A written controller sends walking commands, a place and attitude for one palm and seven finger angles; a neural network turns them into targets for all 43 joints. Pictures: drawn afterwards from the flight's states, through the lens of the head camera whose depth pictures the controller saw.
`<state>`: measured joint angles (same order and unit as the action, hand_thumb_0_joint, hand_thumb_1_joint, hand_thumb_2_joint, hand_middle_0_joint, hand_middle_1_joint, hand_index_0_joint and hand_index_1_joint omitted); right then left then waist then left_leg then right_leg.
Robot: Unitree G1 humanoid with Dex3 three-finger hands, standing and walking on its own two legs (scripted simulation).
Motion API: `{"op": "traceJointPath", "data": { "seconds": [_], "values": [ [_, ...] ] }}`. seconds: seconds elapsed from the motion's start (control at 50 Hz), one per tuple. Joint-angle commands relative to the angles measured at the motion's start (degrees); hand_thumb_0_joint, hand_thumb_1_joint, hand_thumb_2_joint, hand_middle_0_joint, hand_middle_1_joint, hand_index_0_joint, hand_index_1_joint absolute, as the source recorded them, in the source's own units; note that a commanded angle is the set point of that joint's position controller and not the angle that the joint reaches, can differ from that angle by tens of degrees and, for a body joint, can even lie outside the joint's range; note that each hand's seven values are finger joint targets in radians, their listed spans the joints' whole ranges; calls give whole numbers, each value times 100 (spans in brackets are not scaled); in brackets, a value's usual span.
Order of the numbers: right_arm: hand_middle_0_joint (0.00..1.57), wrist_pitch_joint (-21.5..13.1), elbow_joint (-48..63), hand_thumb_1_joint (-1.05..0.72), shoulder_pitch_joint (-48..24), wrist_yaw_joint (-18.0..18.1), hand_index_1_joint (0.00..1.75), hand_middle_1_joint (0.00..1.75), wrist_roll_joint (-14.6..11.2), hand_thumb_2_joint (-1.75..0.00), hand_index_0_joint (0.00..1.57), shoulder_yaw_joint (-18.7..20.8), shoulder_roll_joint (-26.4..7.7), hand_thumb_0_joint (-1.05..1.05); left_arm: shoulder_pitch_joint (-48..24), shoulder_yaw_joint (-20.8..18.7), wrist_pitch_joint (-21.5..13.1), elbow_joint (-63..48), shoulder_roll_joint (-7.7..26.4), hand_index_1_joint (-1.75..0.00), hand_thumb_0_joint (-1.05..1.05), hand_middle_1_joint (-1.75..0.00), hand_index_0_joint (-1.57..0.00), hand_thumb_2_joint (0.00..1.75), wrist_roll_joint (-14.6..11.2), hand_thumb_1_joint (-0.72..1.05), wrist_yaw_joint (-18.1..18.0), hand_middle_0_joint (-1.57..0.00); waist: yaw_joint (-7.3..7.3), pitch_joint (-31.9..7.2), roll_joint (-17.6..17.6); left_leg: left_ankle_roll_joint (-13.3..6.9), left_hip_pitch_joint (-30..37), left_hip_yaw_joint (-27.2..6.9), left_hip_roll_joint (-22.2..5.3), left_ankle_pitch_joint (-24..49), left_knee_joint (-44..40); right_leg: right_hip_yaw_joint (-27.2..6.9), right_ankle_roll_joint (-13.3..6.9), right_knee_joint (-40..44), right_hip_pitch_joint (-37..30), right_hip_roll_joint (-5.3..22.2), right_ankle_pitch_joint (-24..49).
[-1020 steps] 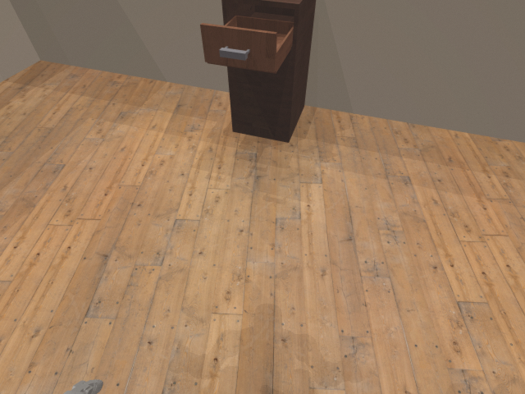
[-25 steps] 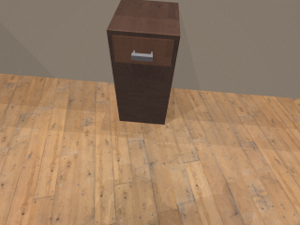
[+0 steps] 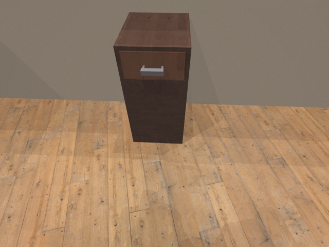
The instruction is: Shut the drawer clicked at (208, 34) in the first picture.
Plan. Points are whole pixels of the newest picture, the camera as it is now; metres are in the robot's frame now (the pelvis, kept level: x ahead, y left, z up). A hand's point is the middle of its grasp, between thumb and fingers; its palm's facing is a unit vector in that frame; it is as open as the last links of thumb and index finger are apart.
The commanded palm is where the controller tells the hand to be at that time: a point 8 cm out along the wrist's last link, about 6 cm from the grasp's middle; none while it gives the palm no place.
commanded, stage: let the arm hang, fingers relaxed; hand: left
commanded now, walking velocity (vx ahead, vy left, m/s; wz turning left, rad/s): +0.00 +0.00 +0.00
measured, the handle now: (152, 69) +0.94 +0.11 -0.10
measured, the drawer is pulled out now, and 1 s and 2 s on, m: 0.00 0.00 0.00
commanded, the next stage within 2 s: look to check the result in 0.24 s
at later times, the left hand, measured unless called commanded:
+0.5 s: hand out of the picture +0.01 +0.16 -0.17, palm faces +0.02 -0.98 -0.21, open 7.4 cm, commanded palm none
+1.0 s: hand out of the picture +0.06 +0.18 -0.16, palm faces +0.01 -0.97 -0.26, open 7.4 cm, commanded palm none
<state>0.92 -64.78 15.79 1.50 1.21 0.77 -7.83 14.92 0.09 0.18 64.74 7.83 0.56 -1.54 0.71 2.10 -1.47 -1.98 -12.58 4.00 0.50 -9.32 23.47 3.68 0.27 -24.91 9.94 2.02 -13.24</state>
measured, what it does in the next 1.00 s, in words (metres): stands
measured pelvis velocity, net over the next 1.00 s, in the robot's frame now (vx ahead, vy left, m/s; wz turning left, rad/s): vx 0.02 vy -0.02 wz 0.00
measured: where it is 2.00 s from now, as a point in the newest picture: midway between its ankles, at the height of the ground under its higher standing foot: outside the picture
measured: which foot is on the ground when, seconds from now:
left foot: down 0.00-1.00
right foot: down 0.00-1.00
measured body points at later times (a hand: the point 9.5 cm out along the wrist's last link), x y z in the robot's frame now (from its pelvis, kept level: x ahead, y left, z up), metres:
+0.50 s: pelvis +0.01 -0.02 +0.00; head +0.03 -0.03 +0.45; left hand +0.01 +0.21 -0.15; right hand +0.00 -0.23 -0.17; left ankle +0.04 +0.10 -0.74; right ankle +0.00 -0.12 -0.74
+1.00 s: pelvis +0.02 -0.02 +0.00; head +0.04 -0.04 +0.45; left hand +0.06 +0.23 -0.14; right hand +0.05 -0.27 -0.16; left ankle +0.04 +0.10 -0.74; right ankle +0.00 -0.12 -0.74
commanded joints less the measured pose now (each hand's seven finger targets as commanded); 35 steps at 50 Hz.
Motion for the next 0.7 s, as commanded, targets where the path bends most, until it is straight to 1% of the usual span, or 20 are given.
{"op": "traceJointPath", "data": {
  "seconds": [0.0, 0.02, 0.06, 0.08, 0.1, 0.18, 0.2, 0.22, 0.28, 0.36, 0.38, 0.46, 0.52, 0.56, 0.58, 0.6, 0.68],
  "values": [
    [20, -95, 77, -90, 467, 18, 30, 30, -25, -90, 20, 58, -426, 0, 444, -152, -64, -59, 671, -30, 0, -30, -20, 90, 18, 90, -65, -20, -43, 362, 157, 3, 14, -665, -611, -201, -580, -449, -259, 688, 461, 422, -212],
    [20, -90, 66, -90, 476, 21, 30, 30, -18, -90, 20, 55, -416, 0, 417, -151, -63, -58, 670, -30, 0, -30, -20, 90, 13, 90, -66, -20, -43, 395, 72, 15, -2, -649, -603, -186, -570, -454, -259, 690, 449, 416, -205],
    [20, -95, 72, -90, 450, 27, 30, 30, -17, -90, 20, 64, -427, 0, 396, -164, -72, -63, 677, -30, 0, -30, -20, 90, 12, 90, -60, -20, -35, 371, 42, 23, 39, -630, -597, -120, -539, -480, -270, 716, 430, 420, -154],
    [20, -100, 102, -90, 444, 26, 30, 30, -31, -90, 20, 79, -475, 0, 405, -170, -83, -83, 733, -30, 0, -30, -20, 90, 13, 90, -62, -20, -47, 321, 81, 15, 79, -638, -605, 2, -495, -484, -272, 717, 401, 421, -81],
    [20, -101, 83, -90, 442, 28, 30, 30, -25, -90, 20, 69, -450, 0, 352, -170, -83, -81, 711, -30, 0, -30, -20, 90, 8, 90, -60, -20, -35, 333, 121, 25, 66, -627, -613, -12, -503, -478, -271, 730, 386, 426, -100],
    [20, -110, 92, -90, 416, 35, 30, 30, -30, -90, 20, 97, -523, 0, 325, -191, -96, -109, 760, -30, 0, -30, -20, 90, 8, 90, -59, -20, -35, 246, 53, 24, 168, -621, -630, 100, -467, -491, -286, 738, 346, 418, -26],
    [20, -123, 82, -90, 419, 38, 30, 30, -28, -90, 20, 83, -506, 0, 308, -198, -100, -107, 746, -30, 0, -30, -20, 90, 6, 90, -57, -20, -27, 193, 108, 21, 196, -628, -651, 193, -480, -476, -283, 717, 288, 423, 72],
    [20, -127, 83, -90, 406, 42, 30, 30, -28, -90, 20, 84, -515, 0, 304, -193, -101, -96, 736, -30, 0, -30, -20, 90, 1, 90, -57, -20, -35, 171, 79, 23, 223, -626, -653, 207, -476, -489, -279, 720, 275, 420, 90],
    [20, -134, 84, -90, 384, 51, 30, 30, -39, -90, 20, 99, -576, 0, 308, -208, -110, -95, 775, -30, 0, -30, -20, 90, 4, 90, -62, -20, -39, 133, 137, 14, 282, -634, -671, 339, -459, -480, -291, 724, 227, 424, 188],
    [20, -132, 62, -90, 339, 59, 30, 30, -33, -90, 20, 87, -589, 0, 276, -196, -110, -61, 757, -30, 0, -30, -20, 90, -3, 90, -58, -20, -27, 190, 116, 28, 327, -601, -680, 318, -475, -493, -287, 764, 243, 426, 206],
    [20, -127, 72, -90, 338, 56, 30, 30, -42, -90, 20, 103, -623, 0, 292, -206, -119, -68, 801, -30, 0, -30, -20, 90, 5, 90, -63, -20, -31, 154, 165, 24, 350, -599, -685, 353, -456, -497, -294, 782, 223, 428, 226],
    [20, -133, 68, -90, 268, 62, 30, 30, -34, -90, 20, 99, -664, 0, 222, -214, -118, -54, 814, -30, 0, -30, -20, 90, 0, 90, -55, -20, -16, 162, 97, 38, 368, -596, -687, 283, -484, -497, -294, 816, 204, 432, 176],
    [20, -133, 76, -90, 200, 60, 30, 30, -31, -90, 20, 105, -699, 0, 181, -219, -125, -54, 855, -30, 0, -30, -20, 90, 5, 90, -52, -20, -20, 204, 115, 33, 389, -603, -698, 303, -498, -530, -302, 845, 224, 433, 217],
    [20, -141, 73, -90, 179, 59, 30, 30, -33, -90, 20, 107, -750, 0, 146, -225, -137, -57, 907, -30, 0, -30, -20, 90, 3, 90, -47, -20, -18, 152, 204, 42, 407, -592, -706, 363, -499, -517, -301, 849, 167, 447, 300],
    [20, -138, 102, -90, 139, 56, 30, 30, -39, -90, 20, 128, -810, 0, 158, -228, -148, -72, 935, -30, 0, -30, -20, 90, 11, 90, -52, -20, -21, 92, 202, 35, 462, -600, -706, 398, -466, -545, -306, 862, 157, 440, 335],
    [20, -140, 87, -90, 102, 53, 30, 30, -30, -90, 20, 123, -796, 0, 102, -229, -148, -71, 940, -30, 0, -30, -20, 90, 7, 90, -49, -20, -17, 128, 126, 46, 458, -573, -712, 386, -482, -531, -305, 865, 168, 458, 347],
    [20, -148, 112, -90, 13, 51, 30, 30, -39, -90, 20, 131, -892, 0, 44, -254, -158, -100, 1043, -30, 0, -30, -20, 90, 11, 90, -42, -20, -30, 129, 142, 51, 453, -597, -714, 462, -493, -542, -304, 903, 110, 464, 428]
  ]
}}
